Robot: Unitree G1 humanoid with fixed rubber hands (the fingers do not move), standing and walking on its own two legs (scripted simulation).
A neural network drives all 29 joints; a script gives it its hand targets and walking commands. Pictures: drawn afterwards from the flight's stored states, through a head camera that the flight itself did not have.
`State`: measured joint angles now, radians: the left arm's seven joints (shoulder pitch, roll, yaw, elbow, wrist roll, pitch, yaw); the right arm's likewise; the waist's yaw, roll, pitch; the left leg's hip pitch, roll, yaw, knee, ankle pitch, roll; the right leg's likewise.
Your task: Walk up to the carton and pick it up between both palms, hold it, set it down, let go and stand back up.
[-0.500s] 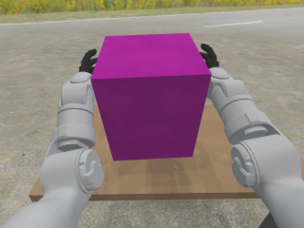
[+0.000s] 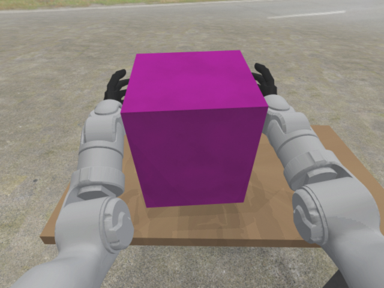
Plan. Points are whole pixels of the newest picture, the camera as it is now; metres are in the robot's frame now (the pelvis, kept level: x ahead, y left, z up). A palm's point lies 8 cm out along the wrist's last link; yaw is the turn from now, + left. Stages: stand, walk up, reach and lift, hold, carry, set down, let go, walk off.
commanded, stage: set down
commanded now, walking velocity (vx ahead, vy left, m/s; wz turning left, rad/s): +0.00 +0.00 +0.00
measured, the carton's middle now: (192, 130) +0.40 +0.04 +0.20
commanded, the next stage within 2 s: none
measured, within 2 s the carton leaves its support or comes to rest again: neither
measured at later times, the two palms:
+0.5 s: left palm (119, 123) +0.41 +0.19 +0.21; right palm (262, 113) +0.43 -0.11 +0.23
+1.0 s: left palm (122, 137) +0.41 +0.19 +0.17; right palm (257, 123) +0.44 -0.11 +0.20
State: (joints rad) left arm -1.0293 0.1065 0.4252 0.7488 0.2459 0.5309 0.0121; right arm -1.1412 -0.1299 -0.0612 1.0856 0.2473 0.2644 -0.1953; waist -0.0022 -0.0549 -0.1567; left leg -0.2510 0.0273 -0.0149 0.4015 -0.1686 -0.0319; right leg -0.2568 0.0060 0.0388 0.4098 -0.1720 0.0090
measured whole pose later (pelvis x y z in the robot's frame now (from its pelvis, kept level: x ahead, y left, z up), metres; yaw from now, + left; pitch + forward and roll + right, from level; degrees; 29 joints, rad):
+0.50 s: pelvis +0.01 +0.00 +0.00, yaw +0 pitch +1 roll +0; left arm -0.93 0.07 0.39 0.74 0.25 0.46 0.05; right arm -1.08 -0.13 -0.05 1.10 0.25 0.22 -0.17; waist 0.01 -0.05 -0.15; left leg -0.25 0.03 -0.01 0.40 -0.18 -0.03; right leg -0.26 0.01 0.04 0.41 -0.18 0.01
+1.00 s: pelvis +0.01 +0.00 +0.00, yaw +0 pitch +2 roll +0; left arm -0.85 0.03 0.39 0.76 0.25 0.37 0.08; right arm -1.02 -0.12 -0.07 1.13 0.21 0.16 -0.14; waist 0.03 -0.05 -0.14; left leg -0.25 0.03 -0.01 0.40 -0.19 -0.03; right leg -0.26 0.01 0.04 0.41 -0.19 0.01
